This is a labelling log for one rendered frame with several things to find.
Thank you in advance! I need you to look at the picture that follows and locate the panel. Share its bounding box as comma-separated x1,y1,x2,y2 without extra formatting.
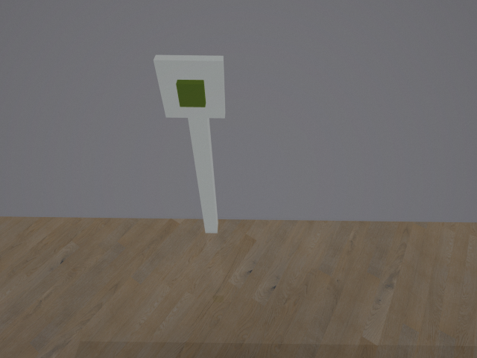
154,55,225,233

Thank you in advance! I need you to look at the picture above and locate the button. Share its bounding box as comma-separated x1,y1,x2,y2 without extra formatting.
176,80,206,107

